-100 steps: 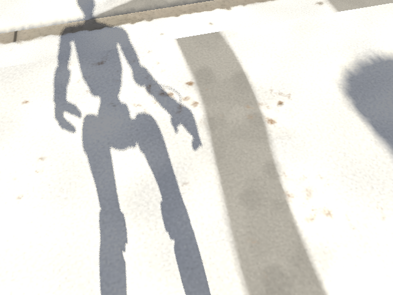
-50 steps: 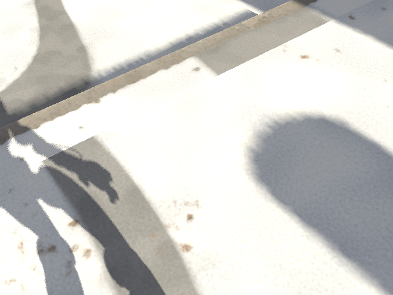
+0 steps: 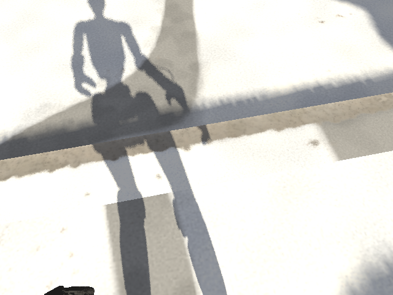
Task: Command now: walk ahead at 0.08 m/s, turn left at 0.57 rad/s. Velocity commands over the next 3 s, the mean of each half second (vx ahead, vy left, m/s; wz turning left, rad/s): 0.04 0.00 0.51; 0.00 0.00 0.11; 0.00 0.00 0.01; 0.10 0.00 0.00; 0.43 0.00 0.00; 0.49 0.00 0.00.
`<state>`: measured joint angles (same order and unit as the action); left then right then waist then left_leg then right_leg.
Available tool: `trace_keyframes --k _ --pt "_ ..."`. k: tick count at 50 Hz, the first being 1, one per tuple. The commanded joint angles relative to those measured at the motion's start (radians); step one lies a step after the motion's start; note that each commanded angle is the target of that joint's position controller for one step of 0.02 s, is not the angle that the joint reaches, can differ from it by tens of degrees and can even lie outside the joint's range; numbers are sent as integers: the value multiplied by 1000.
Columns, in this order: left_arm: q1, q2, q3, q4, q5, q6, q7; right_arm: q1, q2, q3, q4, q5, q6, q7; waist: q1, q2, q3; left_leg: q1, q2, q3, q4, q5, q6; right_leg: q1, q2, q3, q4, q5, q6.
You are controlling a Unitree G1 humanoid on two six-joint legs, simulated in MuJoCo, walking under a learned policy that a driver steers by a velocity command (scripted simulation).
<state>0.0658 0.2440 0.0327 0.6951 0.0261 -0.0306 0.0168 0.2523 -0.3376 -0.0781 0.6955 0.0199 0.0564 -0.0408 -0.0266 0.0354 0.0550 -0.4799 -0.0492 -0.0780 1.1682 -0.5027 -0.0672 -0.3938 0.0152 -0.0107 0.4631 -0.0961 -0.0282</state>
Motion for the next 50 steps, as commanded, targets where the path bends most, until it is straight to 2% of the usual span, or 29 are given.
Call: trace_keyframes --k 1,3,6,10,12,13,14,15,16,17,18,19,20,21,22,24,26,30,32,33,34,35,36,37,38,41,50 --pt "-14 148 42 -48 6 6 12 88 -66 -27 -61 0 12 -5 -1 -183 -118 -44 64 30 -5 72 -25 142 -239 181 -200 86 -191" --pt "2 155 48 -35 -1 8 18 50 -52 -22 -83 -5 7 -2 16 -173 -140 -46 88 35 -82 94 -25 188 -270 158 -204 125 -218" --pt "-8 183 60 -27 -7 16 18 6 -45 -13 -107 -9 3 12 29 -163 -165 15 117 51 -212 133 -11 203 -298 114 -206 117 -227" --pt "-2 215 72 -10 -18 28 6 -17 -64 -16 -123 -7 6 30 36 -177 -152 99 108 97 -360 145 23 207 -319 68 -195 79 -212" --pt "-6 226 76 2 -33 33 2 -1 -66 -20 -122 -7 8 40 15 -175 -151 158 95 119 -490 186 54 218 -324 46 -151 79 -181" --pt "-9 225 76 9 -43 37 3 31 -66 -24 -109 -9 7 44 -6 -168 -154 222 76 141 -592 250 78 201 -312 19 -108 60 -149" --pt "29 202 73 29 -49 40 2 64 -86 -34 -96 -13 7 42 -12 -138 -152 303 60 123 -678 309 111 151 -281 -20 -36 -4 -92" --pt "68 150 63 40 -36 43 -4 87 -159 -56 -99 -14 6 31 3 51 -124 397 188 -89 -806 485 180 2 -191 -120 174 -176 10" --pt "43 120 50 -13 4 38 -6 47 -261 -70 -138 -22 5 18 28 308 -86 439 425 -426 -838 686 359 -281 -27 -148 411 -540 104" --pt "-53 168 66 -28 -2 32 3 65 -220 -59 -143 -58 -18 24 -53 194 -131 358 437 -423 -862 647 421 -277 -25 13 601 -560 95" --pt "-38 177 73 -19 -26 36 5 16 -185 -46 -137 -63 -38 25 -15 146 -120 335 381 -320 -859 601 371 -270 -46 43 654 -472 78" --pt "5 174 77 11 -30 42 10 -51 -152 -39 -140 -44 -48 24 19 103 -115 331 321 -246 -847 557 309 -263 -58 52 650 -390 74" --pt "27 179 80 33 -20 47 16 -88 -114 -24 -143 -28 -51 21 29 102 -122 335 296 -205 -837 583 278 -253 -61 49 651 -336 82" --pt "42 176 80 41 -16 49 16 -101 -93 -12 -141 -26 -53 17 41 109 -130 315 276 -171 -831 656 275 -208 -55 41 676 -294 93" --pt "53 169 79 44 -20 48 13 -101 -77 -3 -140 -30 -53 15 47 104 -143 312 264 -150 -828 695 278 -176 -48 38 679 -265 101" --pt "50 147 69 45 -30 46 9 -97 -63 3 -132 -34 -53 12 42 96 -145 347 248 -127 -821 697 277 -154 -55 41 572 -231 110" --pt "22 122 54 41 -29 45 3 -88 -69 1 -119 -32 -50 11 21 105 -135 366 244 -129 -811 661 275 -105 -63 42 416 -225 112" --pt "22 137 48 41 -34 44 -7 -79 -87 -2 -90 -34 -41 23 -4 116 -111 323 263 -182 -802 614 304 24 -54 22 236 -278 103" --pt "52 129 44 55 -33 39 -9 -104 -67 8 -74 -23 -41 29 21 99 -101 304 247 -192 -778 602 287 100 -47 13 78 -198 88" --pt "77 120 40 66 -25 33 -12 -105 -54 13 -61 -15 -43 30 44 78 -97 280 225 -182 -768 575 255 178 -47 12 -69 -46 73" --pt "92 141 39 70 -10 28 -11 -78 -34 20 -49 -22 -51 31 38 42 -118 250 193 -174 -760 508 207 270 -86 63 -107 96 54" --pt "105 211 52 69 -3 27 -5 -38 -24 23 -44 -44 -63 36 -3 -70 -145 206 125 -117 -707 403 160 345 -171 131 -57 308 19" --pt "69 211 55 87 -16 27 -7 -13 -12 23 -37 -46 -69 39 -39 -174 -147 234 65 -44 -732 318 120 275 -171 123 -28 177 -30" --pt "44 152 42 77 -21 24 -14 -71 -38 21 -29 -50 -67 36 3 -144 -122 274 59 -31 -725 313 96 211 -141 117 -50 43 -31" --pt "42 136 36 83 -15 20 -15 -111 -46 15 -33 -43 -62 33 18 -127 -106 280 60 -27 -712 327 95 187 -128 107 -60 -10 -14" --pt "52 134 28 104 -14 1 -14 -110 -26 16 -24 -40 -40 24 21 -110 -85 287 70 -42 -718 380 109 171 -107 85 -59 -34 11" --pt "63 126 15 163 -18 6 0 -73 -12 8 57 -34 -47 14 32 -34 -61 287 70 -37 -736 407 91 185 -86 71 -53 -61 9"
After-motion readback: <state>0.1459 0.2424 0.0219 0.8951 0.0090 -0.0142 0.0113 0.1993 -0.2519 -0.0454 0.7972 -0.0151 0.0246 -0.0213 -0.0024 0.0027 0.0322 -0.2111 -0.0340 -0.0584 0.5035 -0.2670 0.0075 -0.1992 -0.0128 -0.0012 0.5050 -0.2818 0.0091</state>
